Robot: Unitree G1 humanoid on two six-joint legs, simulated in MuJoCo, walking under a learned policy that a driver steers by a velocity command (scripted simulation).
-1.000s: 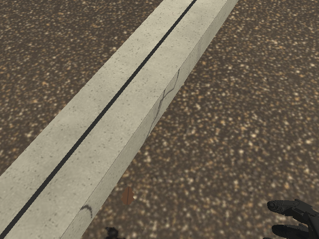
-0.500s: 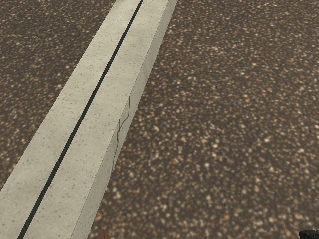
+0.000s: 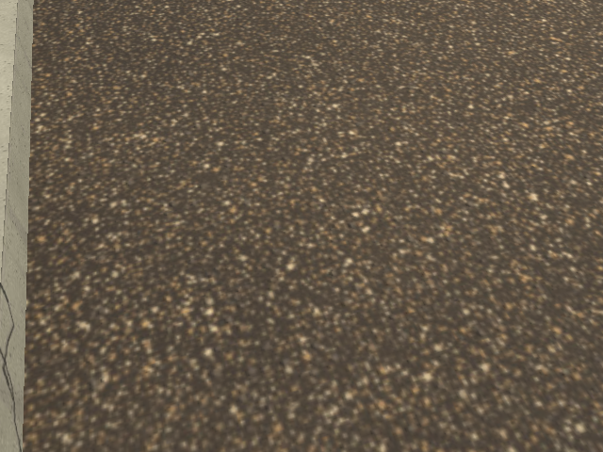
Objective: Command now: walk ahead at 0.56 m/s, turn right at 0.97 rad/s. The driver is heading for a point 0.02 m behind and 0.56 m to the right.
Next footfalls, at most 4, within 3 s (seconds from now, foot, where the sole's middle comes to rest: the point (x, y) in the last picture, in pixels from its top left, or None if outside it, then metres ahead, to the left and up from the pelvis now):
0.30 right None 0.23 -0.25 -0.78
0.74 left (468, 362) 0.70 -0.39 -0.78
1.24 right None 0.46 -0.50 -0.78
1.64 left None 0.75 -0.88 -0.78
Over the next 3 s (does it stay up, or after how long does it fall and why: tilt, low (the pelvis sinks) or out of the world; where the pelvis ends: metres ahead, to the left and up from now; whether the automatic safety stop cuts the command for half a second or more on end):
stays up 0.32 -1.32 0.00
